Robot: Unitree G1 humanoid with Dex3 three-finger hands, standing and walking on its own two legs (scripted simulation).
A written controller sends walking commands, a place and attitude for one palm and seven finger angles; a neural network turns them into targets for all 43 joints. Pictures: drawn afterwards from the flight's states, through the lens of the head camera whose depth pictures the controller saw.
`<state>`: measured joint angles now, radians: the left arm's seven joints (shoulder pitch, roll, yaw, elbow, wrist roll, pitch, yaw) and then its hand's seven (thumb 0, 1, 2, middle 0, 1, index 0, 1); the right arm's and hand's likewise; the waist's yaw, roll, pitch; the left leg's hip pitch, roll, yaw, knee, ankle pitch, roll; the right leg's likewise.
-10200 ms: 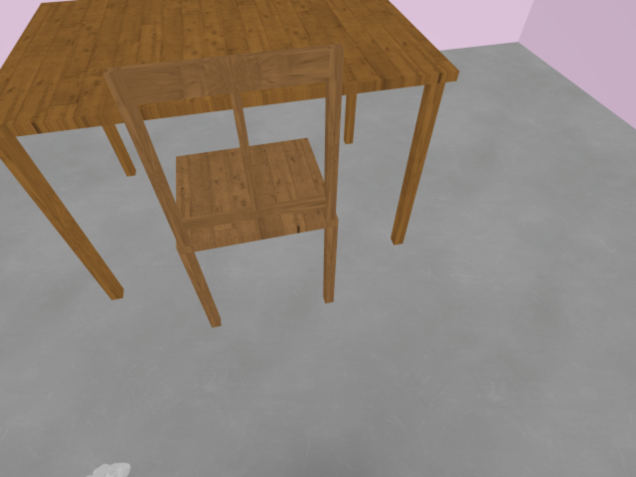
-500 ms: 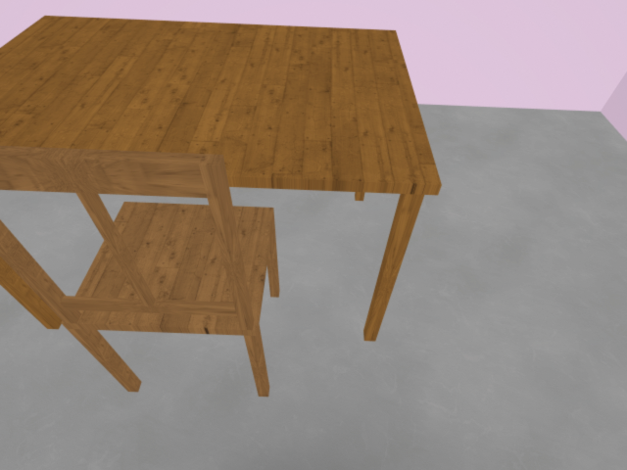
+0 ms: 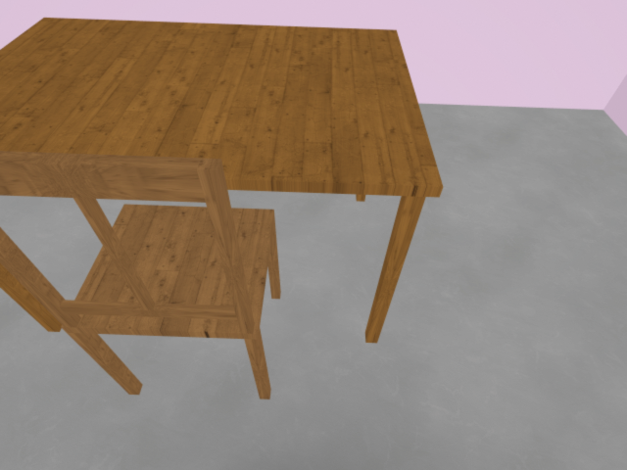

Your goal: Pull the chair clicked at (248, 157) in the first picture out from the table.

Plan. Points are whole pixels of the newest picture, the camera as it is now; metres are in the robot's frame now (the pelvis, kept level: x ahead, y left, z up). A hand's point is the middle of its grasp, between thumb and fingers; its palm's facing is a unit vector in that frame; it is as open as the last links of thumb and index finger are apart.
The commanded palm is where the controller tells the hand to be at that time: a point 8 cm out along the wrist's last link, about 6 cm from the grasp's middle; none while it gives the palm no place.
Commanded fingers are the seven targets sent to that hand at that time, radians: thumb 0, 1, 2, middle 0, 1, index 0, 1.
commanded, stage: raise the hand toward the chair's back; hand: left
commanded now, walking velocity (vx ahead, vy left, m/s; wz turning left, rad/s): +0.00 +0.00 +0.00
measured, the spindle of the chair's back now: (121, 259) +0.45 +0.38 -0.07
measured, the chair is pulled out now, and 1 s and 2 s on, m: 0.00 0.00 0.00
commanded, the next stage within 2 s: none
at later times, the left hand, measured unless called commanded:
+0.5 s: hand out of the picture +0.12 +0.15 -0.07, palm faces +0.02 -1.00 +0.04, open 9.3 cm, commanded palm +0.11 +0.23 -0.06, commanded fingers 0.00 0.36 0.67 -0.15 -0.22 -0.15 -0.22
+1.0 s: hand (158, 462) +0.14 +0.20 -0.05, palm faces +0.02 -1.00 -0.05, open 13.7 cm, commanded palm +0.11 +0.26 -0.05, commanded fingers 0.00 -0.22 0.42 -0.09 -0.12 -0.09 -0.12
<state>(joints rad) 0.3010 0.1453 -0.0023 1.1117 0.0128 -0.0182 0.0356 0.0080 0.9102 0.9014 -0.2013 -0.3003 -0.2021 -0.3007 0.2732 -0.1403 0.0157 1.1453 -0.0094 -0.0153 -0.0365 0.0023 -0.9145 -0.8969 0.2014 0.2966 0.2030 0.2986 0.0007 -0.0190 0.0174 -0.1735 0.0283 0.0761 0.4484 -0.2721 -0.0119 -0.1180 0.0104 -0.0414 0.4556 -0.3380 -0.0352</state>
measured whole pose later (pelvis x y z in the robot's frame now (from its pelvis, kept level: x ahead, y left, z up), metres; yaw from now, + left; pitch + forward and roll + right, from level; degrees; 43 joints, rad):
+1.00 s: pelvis -0.09 +0.01 -0.09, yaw +2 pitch +14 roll -2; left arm 0.33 0.22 0.15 0.06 -0.25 -0.41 -0.23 0.01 0.01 0.52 -0.11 -0.16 -0.11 -0.16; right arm 0.29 -0.24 -0.01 0.59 0.02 -0.23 -0.06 0.01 -0.90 -0.90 0.21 0.30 0.21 0.30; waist -0.02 0.04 -0.13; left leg -0.98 0.05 0.00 1.17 -0.45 0.01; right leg -0.88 0.00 -0.10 1.15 -0.53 -0.04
